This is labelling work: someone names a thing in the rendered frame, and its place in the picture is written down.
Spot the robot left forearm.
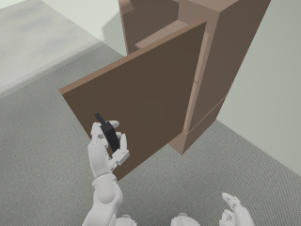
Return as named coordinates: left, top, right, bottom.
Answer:
left=82, top=173, right=123, bottom=226

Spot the robot right shin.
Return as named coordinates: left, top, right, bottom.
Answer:
left=178, top=213, right=187, bottom=217

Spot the right robot thigh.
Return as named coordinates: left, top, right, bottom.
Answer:
left=170, top=216, right=200, bottom=226

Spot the cupboard door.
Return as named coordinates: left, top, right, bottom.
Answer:
left=59, top=19, right=207, bottom=181

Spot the left robot hand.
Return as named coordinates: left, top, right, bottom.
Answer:
left=87, top=121, right=130, bottom=179

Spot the handle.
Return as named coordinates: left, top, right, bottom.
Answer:
left=95, top=113, right=120, bottom=153

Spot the right robot hand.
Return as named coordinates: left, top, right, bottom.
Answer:
left=219, top=192, right=255, bottom=226

